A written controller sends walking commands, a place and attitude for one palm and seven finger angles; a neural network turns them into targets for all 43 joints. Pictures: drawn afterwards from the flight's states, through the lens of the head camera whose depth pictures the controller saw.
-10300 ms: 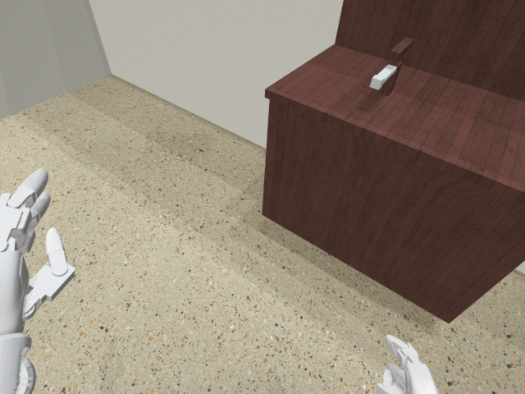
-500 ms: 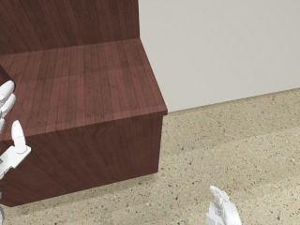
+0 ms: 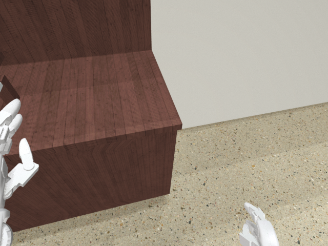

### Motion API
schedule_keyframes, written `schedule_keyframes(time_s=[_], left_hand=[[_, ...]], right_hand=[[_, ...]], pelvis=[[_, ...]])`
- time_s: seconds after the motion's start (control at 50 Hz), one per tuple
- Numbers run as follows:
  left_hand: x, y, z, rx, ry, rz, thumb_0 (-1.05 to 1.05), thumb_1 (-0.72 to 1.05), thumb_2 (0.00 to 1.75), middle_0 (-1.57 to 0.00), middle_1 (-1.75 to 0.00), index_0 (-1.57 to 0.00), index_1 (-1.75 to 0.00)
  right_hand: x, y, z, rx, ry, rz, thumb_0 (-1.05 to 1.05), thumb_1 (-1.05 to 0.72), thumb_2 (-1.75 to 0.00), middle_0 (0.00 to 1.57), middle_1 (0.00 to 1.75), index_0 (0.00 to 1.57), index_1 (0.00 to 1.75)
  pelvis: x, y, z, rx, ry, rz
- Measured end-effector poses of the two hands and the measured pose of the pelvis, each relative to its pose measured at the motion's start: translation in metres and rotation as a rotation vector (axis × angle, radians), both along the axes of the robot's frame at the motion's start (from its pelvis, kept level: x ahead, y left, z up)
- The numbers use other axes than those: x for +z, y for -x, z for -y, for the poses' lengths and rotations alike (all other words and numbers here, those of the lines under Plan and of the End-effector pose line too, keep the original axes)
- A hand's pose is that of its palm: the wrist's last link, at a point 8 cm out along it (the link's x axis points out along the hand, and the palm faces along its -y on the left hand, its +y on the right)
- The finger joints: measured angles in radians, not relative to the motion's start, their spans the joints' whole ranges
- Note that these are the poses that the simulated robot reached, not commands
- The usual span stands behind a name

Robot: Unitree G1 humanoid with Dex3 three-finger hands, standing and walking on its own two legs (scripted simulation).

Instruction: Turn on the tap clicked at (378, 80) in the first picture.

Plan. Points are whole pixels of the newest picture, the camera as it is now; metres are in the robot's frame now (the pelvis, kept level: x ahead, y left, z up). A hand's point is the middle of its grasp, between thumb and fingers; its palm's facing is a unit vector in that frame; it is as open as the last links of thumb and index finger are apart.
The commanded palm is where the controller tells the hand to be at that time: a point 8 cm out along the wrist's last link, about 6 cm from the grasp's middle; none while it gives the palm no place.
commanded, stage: come to a stop and stand still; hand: left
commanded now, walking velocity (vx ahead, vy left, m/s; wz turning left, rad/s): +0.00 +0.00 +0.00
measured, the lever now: out of the picture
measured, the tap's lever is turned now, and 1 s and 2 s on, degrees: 0 0 0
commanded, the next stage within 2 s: look again from close up in 1.10 s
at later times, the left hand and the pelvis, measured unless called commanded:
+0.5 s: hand (24, 153) +0.23 +0.27 +0.17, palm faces +0.32 -0.85 -0.43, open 7.4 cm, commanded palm +0.16 +0.30 +0.18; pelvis -0.01 +0.03 +0.00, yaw -3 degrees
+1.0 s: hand (25, 140) +0.27 +0.30 +0.16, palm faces +0.33 -0.87 -0.37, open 7.4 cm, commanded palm +0.20 +0.33 +0.18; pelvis +0.04 +0.05 +0.00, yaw -2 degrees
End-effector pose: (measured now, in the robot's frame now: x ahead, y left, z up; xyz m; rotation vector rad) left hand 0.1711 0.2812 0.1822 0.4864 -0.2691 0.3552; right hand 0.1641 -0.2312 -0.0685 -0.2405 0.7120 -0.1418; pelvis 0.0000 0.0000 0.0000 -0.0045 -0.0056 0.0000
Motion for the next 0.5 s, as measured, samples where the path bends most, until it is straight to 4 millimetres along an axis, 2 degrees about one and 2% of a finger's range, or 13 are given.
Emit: schedule_keyframes(time_s=[0.14, 0.28, 0.3, 0.34, 0.36, 0.4, 0.44, 0.5], left_hand=[[-0.011, 0.010, 0.003, 0.025, 0.070, -0.024, 0.01, 0.89, 0.90, -0.21, -0.30, -0.21, -0.30], [-0.008, 0.008, -0.005, 0.018, 0.044, -0.033, 0.01, 0.89, 0.90, -0.22, -0.30, -0.21, -0.30], [0.000, 0.005, -0.010, 0.013, -0.029, -0.025, 0.01, 0.89, 0.90, -0.22, -0.30, -0.21, -0.30], [0.027, -0.009, -0.033, 0.019, -0.155, 0.078, 0.01, 0.88, 0.89, -0.22, -0.30, -0.21, -0.30], [0.038, -0.015, -0.045, 0.036, -0.167, 0.128, 0.01, 0.88, 0.89, -0.22, -0.30, -0.21, -0.30], [0.045, -0.023, -0.058, 0.055, -0.131, 0.173, 0.01, 0.88, 0.89, -0.22, -0.30, -0.21, -0.30], [0.035, -0.026, -0.053, 0.020, -0.081, 0.141, 0.01, 0.89, 0.90, -0.21, -0.30, -0.20, -0.30], [0.004, -0.025, -0.030, -0.091, -0.027, 0.003, 0.01, 0.90, 0.90, -0.20, -0.30, -0.20, -0.30]], right_hand=[[-0.014, 0.024, -0.006, 0.007, -0.022, -0.058, 0.01, -0.90, -0.90, 0.20, 0.30, 0.20, 0.30], [-0.015, 0.041, -0.013, -0.011, -0.026, -0.100, 0.01, -0.90, -0.90, 0.20, 0.30, 0.21, 0.30], [-0.015, 0.043, -0.014, 0.006, -0.017, -0.097, 0.01, -0.90, -0.90, 0.20, 0.30, 0.21, 0.30], [-0.019, 0.046, -0.016, 0.050, -0.008, -0.115, 0.01, -0.90, -0.90, 0.20, 0.30, 0.20, 0.30], [-0.020, 0.047, -0.017, 0.062, -0.011, -0.124, 0.01, -0.90, -0.90, 0.20, 0.30, 0.20, 0.30], [-0.018, 0.048, -0.018, 0.052, -0.033, -0.114, 0.01, -0.90, -0.90, 0.20, 0.30, 0.21, 0.30], [-0.013, 0.048, -0.020, 0.019, -0.055, -0.079, 0.01, -0.90, -0.90, 0.20, 0.30, 0.21, 0.30], [-0.005, 0.047, -0.024, -0.024, -0.058, -0.032, 0.01, -0.90, -0.90, 0.20, 0.30, 0.21, 0.30]], pelvis=[[0.000, 0.008, -0.002, 0.006, 0.011, 0.005], [0.003, 0.010, -0.006, 0.006, 0.008, 0.008], [0.003, 0.012, -0.006, 0.007, 0.011, 0.007], [0.001, 0.020, -0.004, 0.017, 0.015, 0.008], [0.000, 0.023, -0.005, 0.011, 0.014, 0.008], [0.001, 0.025, -0.010, -0.008, 0.012, 0.008], [0.002, 0.022, -0.019, -0.027, 0.009, 0.006], [0.004, 0.014, -0.032, -0.048, 0.006, 0.001]])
